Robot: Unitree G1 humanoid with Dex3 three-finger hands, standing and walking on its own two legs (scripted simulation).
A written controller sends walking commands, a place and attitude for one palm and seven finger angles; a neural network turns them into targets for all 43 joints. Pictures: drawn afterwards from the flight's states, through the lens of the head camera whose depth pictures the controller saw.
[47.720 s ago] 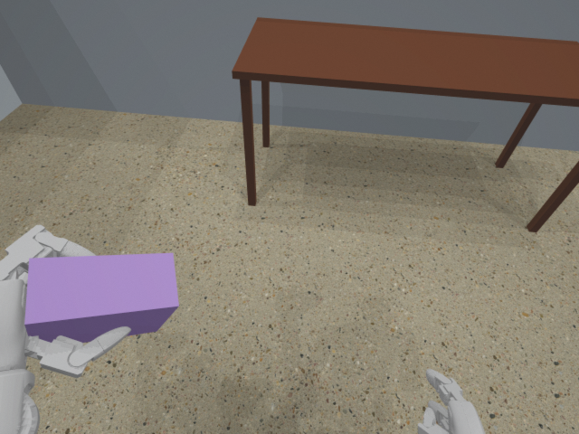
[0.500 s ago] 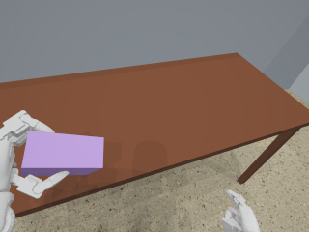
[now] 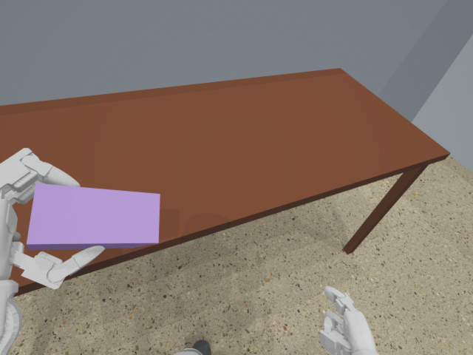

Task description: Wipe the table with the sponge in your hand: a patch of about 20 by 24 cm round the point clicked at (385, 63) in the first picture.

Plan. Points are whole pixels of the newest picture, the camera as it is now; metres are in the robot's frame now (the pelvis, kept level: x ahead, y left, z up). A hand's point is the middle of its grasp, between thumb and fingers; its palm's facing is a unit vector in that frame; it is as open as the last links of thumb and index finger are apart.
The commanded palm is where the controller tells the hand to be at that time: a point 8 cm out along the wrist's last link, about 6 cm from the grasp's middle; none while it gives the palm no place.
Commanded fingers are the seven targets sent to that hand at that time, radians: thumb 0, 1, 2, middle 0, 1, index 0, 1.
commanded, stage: stop stepping back and stand still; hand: left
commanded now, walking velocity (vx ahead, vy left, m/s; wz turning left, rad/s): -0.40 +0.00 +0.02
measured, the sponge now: (112, 222) +0.24 +0.20 +0.15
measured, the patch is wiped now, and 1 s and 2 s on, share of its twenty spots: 0.90 0.90 0.90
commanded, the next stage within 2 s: stand and wait in 1.34 s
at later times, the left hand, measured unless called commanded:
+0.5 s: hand out of the picture +0.08 +0.27 +0.16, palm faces +0.28 -0.88 -0.39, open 10.2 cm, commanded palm +0.04 +0.31 +0.19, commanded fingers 0.00 0.10 1.30 -1.20 -1.60 -1.20 -1.60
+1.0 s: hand out of the picture -0.02 +0.29 +0.17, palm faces +0.41 -0.83 -0.39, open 10.2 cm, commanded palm -0.07 +0.32 +0.19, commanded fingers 0.00 0.10 1.30 -1.20 -1.60 -1.20 -1.60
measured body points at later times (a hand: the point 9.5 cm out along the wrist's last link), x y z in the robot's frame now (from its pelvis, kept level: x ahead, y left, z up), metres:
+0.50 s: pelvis -0.13 +0.04 +0.00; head -0.16 +0.07 +0.45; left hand +0.06 +0.31 +0.18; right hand +0.00 -0.19 -0.08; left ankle -0.03 +0.12 -0.72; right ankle -0.12 -0.04 -0.72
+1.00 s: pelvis -0.23 +0.04 -0.02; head -0.27 +0.04 +0.43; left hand -0.05 +0.33 +0.19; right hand -0.09 -0.19 -0.10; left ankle -0.22 +0.17 -0.72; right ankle -0.18 -0.06 -0.73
